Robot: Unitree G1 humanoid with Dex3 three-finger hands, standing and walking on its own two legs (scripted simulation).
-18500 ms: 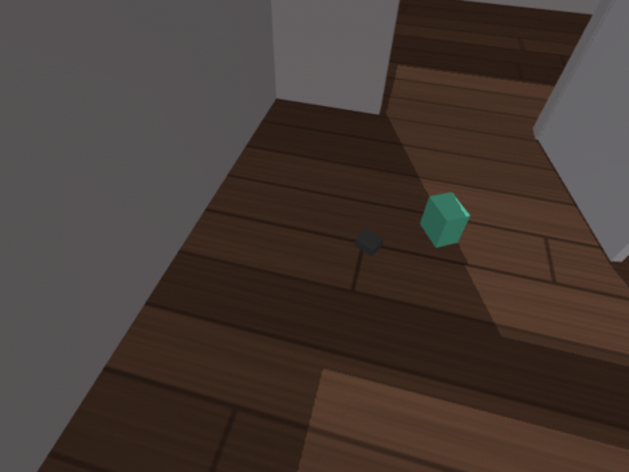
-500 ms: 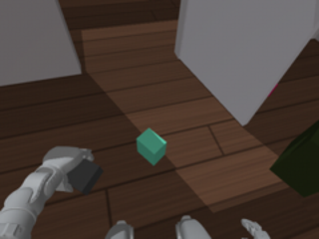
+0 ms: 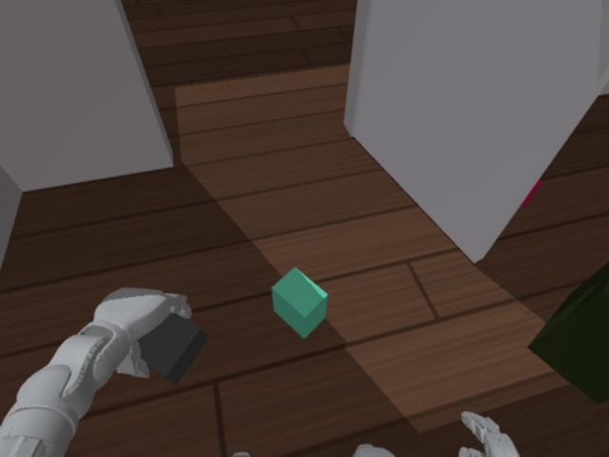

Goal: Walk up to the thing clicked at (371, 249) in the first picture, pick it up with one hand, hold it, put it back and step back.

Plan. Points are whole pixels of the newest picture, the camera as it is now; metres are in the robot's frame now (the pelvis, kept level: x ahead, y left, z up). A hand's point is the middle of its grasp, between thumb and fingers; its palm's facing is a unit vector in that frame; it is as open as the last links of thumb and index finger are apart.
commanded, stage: hold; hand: left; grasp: from above
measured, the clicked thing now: (165, 342) +0.30 +0.20 -0.08
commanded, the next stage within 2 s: crouch in 1.58 s
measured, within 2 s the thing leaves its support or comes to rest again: neither
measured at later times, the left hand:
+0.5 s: hand (147, 345) +0.28 +0.21 -0.02, palm faces -0.49 +0.02 -0.87, open 10.3 cm
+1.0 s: hand (138, 347) +0.27 +0.21 -0.01, palm faces -0.48 +0.02 -0.88, open 10.3 cm
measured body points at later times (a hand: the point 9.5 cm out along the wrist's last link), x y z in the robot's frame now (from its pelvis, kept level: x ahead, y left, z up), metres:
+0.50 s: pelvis -0.01 -0.01 +0.01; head +0.01 -0.02 +0.46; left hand +0.30 +0.20 +0.03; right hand +0.13 -0.27 -0.10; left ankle +0.02 +0.12 -0.70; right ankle +0.03 -0.15 -0.70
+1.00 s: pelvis -0.01 -0.01 +0.02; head +0.00 -0.02 +0.47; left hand +0.29 +0.21 +0.04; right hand +0.14 -0.26 -0.10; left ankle +0.02 +0.12 -0.70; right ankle +0.03 -0.15 -0.70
